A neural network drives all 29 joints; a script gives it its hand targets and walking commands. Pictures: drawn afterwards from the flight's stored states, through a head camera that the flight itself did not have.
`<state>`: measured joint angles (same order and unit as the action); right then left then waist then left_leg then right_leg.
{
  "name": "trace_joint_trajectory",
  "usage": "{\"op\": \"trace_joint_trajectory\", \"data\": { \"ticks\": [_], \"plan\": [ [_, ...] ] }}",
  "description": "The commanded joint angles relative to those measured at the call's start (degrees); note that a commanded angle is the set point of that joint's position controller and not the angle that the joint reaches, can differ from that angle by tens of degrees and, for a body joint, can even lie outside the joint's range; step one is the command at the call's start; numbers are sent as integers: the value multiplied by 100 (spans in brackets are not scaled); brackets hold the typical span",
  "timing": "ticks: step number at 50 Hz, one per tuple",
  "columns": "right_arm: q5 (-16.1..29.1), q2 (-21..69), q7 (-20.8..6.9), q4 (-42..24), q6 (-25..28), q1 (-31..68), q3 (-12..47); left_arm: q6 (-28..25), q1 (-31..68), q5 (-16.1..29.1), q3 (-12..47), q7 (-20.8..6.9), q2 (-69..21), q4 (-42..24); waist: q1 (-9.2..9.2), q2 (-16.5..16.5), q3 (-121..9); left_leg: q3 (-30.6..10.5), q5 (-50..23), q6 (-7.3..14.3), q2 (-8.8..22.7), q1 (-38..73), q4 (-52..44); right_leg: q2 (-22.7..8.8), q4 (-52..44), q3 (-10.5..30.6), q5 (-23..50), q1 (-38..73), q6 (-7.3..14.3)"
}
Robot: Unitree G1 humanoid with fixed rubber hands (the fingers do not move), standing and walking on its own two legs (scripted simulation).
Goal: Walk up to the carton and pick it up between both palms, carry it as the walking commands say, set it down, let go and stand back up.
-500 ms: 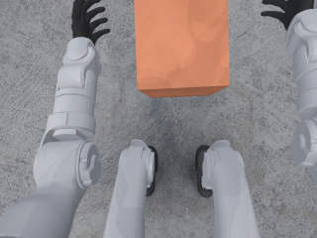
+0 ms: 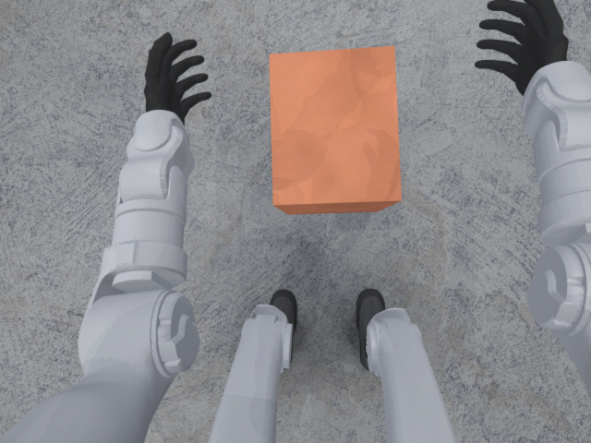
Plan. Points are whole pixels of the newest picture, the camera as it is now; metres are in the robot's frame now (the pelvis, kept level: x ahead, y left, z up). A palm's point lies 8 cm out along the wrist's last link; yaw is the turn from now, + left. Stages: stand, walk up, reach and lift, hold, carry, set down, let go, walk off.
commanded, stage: set down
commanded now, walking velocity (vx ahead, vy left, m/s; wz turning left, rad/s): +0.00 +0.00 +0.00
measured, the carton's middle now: (332, 145) +0.56 +0.00 -0.49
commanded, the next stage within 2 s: let go in 0.14 s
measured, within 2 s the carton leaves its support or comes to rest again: neither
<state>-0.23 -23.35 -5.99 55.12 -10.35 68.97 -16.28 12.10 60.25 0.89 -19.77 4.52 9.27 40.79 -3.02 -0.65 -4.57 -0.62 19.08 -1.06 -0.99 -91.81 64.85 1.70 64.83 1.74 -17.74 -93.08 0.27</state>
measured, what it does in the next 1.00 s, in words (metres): rises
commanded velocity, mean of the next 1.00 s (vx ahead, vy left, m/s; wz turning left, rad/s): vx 0.00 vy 0.00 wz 0.00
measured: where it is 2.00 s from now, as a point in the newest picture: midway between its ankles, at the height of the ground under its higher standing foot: (326, 343)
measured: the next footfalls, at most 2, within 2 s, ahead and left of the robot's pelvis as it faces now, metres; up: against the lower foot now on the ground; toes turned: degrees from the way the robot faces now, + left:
none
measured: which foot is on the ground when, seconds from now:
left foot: down 0.00-1.00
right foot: down 0.00-1.00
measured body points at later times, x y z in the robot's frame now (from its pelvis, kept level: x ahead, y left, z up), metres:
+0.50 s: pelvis +0.04 +0.00 +0.07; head +0.30 +0.00 +0.44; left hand +0.43 +0.23 -0.04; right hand +0.46 -0.22 -0.05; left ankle +0.07 +0.12 -0.61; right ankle +0.08 -0.11 -0.61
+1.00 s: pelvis +0.08 +0.01 +0.13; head +0.14 +0.00 +0.58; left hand +0.26 +0.24 +0.05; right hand +0.29 -0.22 +0.05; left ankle +0.07 +0.12 -0.61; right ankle +0.08 -0.11 -0.61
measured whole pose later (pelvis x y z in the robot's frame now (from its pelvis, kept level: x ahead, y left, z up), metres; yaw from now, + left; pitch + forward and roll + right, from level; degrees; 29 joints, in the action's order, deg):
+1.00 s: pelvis +0.08 +0.01 +0.13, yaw +1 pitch +6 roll +0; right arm -1.8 -10.3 -2.4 27.1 -2.3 -7.2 -4.9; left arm 2.0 -10.1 0.7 -3.0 -3.7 10.7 26.2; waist -1.1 1.1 1.6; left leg -2.7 15.6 0.0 -1.1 -19.0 29.0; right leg 0.7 28.3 0.4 -14.7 -19.1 0.2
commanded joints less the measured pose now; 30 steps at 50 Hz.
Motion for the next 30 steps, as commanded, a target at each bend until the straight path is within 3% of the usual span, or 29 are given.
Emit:
{"op": "trace_joint_trajectory", "data": {
  "ticks": [1, 5, 8, 11, 14, 16, 23, 30],
  "plan": [
    [-129, -693, -22, -516, 139, 1434, -180, -132, 1156, -121, -104, -42, 487, -585, -43, -309, -5359, 367, -1648, -255, -245, 2846, -799, 204, -741, -170, 1676, 3878, -54],
    [-365, -528, -74, -186, 235, 1336, -341, -222, 1062, -324, -227, -127, 348, -328, -13, -262, -4575, 284, -1355, -241, -226, 2938, -1109, 184, -1089, -161, 1332, 3670, -37],
    [-488, -482, -69, -186, 277, 1191, -407, -279, 922, -455, -264, -165, 353, -331, 15, -271, -4694, 286, -1434, -243, -253, 3107, -1197, 180, -1189, -141, 1490, 3961, -31],
    [-582, -410, -25, -434, 319, 704, -392, -347, 434, -518, -172, -181, 379, -517, 50, -290, -5264, 291, -1884, -256, -291, 3448, -1214, 166, -1200, -112, 2055, 4544, -28],
    [-660, -273, 58, -1136, 392, -252, -249, -426, -533, -564, 16, -204, 463, -1065, 60, -331, -6155, 241, -2848, -281, -312, 4024, -1252, 137, -1234, -88, 3203, 5471, -57],
    [-662, -207, 160, -1624, 398, -560, -173, -452, -792, -525, 147, -258, 605, -1333, 109, -337, -6216, 212, -3024, -285, -305, 4134, -1337, 90, -1342, -85, 3546, 5782, -83],
    [-474, 249, 377, -2657, 316, -2407, 268, -489, -2505, -375, 579, -665, 686, -1800, 157, -141, -5519, 171, -2718, -168, -221, 4830, -1884, 28, -1837, -42, 3287, 6529, -73],
    [-263, 568, 387, -2590, 575, -4075, 516, -725, -3920, -258, 907, -778, 502, -1438, 146, 12, -3471, 1, -2217, -154, -119, 5452, -2497, 28, -2424, -140, 2284, 6302, -55]
  ]
}}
